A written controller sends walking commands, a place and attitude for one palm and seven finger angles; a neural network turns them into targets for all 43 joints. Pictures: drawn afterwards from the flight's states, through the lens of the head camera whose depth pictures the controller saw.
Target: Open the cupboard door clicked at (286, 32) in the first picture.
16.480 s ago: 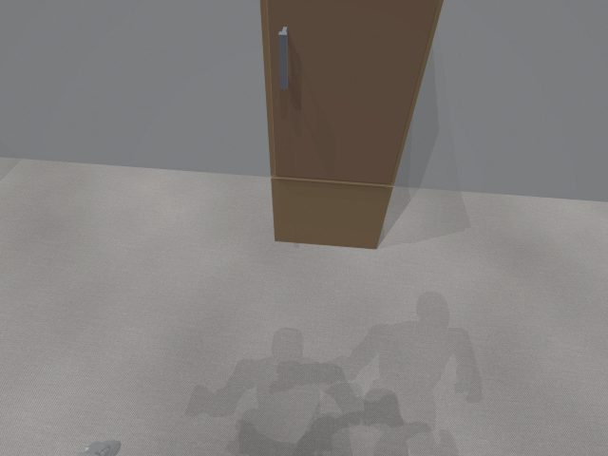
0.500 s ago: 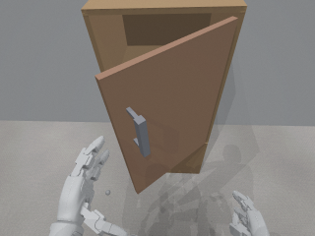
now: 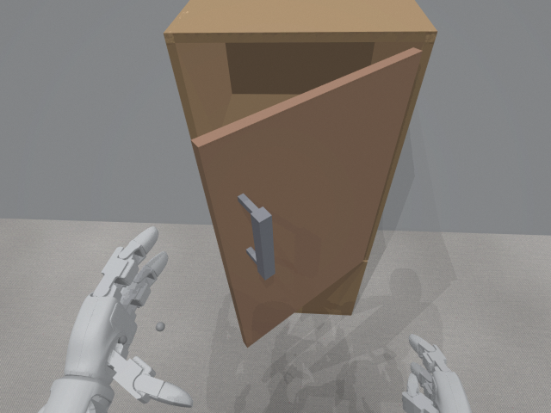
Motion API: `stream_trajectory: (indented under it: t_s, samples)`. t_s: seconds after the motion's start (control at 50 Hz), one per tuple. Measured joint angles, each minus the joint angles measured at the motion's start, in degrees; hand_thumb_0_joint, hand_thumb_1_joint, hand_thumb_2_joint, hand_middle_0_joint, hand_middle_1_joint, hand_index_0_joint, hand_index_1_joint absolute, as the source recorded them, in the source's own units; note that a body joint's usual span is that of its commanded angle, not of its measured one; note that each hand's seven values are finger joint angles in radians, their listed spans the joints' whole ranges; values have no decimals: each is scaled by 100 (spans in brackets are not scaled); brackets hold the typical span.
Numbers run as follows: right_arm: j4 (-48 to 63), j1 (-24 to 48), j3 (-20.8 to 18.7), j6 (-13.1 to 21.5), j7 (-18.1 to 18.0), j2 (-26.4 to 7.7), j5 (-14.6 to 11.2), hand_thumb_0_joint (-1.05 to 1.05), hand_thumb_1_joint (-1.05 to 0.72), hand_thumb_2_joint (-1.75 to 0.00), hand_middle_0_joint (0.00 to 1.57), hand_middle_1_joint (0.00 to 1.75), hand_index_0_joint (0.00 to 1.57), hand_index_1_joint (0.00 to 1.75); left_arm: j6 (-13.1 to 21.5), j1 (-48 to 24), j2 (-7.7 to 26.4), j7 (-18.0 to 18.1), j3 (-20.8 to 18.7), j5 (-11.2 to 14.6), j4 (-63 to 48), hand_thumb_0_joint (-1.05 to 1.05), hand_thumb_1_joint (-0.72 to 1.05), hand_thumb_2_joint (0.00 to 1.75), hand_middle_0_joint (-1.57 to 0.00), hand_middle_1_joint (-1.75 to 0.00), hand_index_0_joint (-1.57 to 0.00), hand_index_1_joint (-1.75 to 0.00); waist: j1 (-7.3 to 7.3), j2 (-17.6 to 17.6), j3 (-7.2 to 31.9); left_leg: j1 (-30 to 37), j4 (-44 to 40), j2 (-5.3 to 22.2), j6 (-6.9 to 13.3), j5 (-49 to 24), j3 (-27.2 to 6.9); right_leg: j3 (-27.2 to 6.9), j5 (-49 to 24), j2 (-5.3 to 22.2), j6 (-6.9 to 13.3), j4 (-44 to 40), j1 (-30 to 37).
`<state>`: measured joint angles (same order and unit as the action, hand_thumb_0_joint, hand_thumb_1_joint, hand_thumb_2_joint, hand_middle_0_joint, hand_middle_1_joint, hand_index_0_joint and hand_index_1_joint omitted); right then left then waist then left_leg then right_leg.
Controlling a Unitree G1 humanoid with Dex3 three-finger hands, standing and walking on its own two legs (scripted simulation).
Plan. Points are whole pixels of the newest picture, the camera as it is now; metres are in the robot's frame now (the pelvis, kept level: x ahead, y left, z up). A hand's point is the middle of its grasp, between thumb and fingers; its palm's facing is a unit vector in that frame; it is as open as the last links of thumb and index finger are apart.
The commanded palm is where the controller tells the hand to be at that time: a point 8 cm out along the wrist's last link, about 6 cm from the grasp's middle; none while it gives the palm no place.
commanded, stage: draw the hand back to the body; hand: left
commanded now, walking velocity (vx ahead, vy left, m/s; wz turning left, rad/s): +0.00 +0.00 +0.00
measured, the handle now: (256, 238) +0.35 +0.06 +0.09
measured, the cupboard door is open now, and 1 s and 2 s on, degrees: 41 41 41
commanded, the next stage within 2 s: step back with the hand held close in 1.20 s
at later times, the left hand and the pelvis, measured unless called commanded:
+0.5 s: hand (79, 296) +0.20 +0.23 +0.16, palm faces +0.28 -0.89 -0.36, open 13.0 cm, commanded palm +0.16 +0.28 +0.18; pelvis +0.01 +0.02 +0.03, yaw -2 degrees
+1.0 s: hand (34, 262) +0.22 +0.27 +0.20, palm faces +0.43 -0.81 -0.40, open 7.8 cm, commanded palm +0.17 +0.31 +0.21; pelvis +0.02 +0.02 +0.04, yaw -3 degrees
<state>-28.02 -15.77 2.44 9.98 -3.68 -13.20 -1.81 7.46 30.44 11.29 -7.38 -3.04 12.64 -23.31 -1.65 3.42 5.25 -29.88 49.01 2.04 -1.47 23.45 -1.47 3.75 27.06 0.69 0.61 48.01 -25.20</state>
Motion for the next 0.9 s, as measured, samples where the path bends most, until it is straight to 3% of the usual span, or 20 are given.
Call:
stream_trajectory:
  t_s: [0.14,0.24,0.38,0.6,0.9]
  samples:
    - [-52,81,21,104,-38,-12,-29,2,-90,-90,20,30,21,30,-201,86,113,-198,-223,154,-244,-2,-47,31,-15,-30,-16,-30,-93,-8,-19,189,-135,-43,49,-49,1,5,-74,37,-50,-189,222]
    - [-191,216,76,-12,-199,65,85,2,-90,-90,20,30,21,30,-355,151,422,708,-234,-668,-411,-2,-37,36,-16,-30,-16,-30,-172,-19,-182,651,-544,-17,65,-199,73,-60,-289,7,-82,-658,674]
    - [-403,328,137,-110,-239,111,188,1,-90,-90,20,30,21,30,-385,129,495,1276,-338,-1047,-342,-1,-16,45,-17,-30,-17,-30,-179,-54,-453,1320,-1287,-55,130,-507,181,-144,-658,34,-133,-1440,1325]
    - [-688,421,70,-217,-150,100,244,1,-90,-90,20,30,21,30,-325,-12,671,1407,-867,-1087,-293,-1,21,61,-18,-30,-19,-30,-206,-78,-633,2001,-2081,-120,182,-793,342,-280,-985,93,-197,-2213,1940]
    - [-851,534,-113,-380,-94,28,232,1,-90,-90,20,30,21,30,-288,-338,859,1451,-1665,-988,-127,0,72,83,-20,-31,-21,-30,-272,-58,-663,2288,-2398,-69,143,-888,381,-314,-1118,37,-164,-2567,2222]
